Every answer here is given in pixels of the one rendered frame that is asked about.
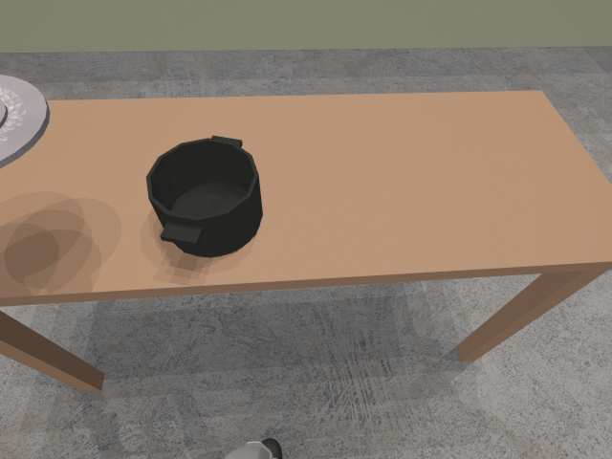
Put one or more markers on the robot left shin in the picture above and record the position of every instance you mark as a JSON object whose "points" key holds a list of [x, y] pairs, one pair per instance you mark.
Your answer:
{"points": [[257, 444]]}

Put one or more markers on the pot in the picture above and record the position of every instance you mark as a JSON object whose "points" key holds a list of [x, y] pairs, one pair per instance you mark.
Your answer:
{"points": [[206, 194]]}

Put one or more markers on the robot left foot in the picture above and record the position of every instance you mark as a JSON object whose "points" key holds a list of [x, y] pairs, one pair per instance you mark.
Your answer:
{"points": [[274, 447]]}

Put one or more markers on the table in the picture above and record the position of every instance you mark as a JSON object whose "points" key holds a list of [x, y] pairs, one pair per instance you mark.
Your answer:
{"points": [[355, 189]]}

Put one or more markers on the lid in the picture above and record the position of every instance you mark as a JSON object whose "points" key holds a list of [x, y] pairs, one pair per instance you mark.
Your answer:
{"points": [[24, 117]]}

